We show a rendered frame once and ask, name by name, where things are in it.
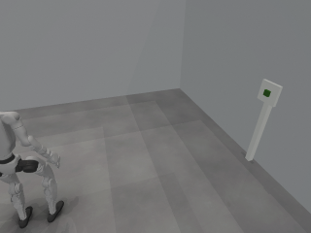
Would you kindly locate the panel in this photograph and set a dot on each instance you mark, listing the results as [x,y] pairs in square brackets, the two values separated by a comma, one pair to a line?
[269,102]

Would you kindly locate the robot right foot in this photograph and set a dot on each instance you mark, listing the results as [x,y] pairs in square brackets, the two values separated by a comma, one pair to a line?
[59,205]

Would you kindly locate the button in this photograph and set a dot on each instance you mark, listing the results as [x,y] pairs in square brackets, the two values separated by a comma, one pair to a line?
[266,93]

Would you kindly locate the robot right hand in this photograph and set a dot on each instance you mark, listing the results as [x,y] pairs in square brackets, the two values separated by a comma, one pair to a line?
[55,159]

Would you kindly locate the left robot shin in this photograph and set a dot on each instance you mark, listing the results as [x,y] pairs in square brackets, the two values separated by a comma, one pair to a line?
[18,200]

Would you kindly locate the right robot forearm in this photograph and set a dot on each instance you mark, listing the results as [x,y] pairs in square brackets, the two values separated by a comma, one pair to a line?
[40,149]

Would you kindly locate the right robot upper arm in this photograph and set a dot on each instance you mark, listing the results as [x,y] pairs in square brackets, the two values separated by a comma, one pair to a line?
[14,119]

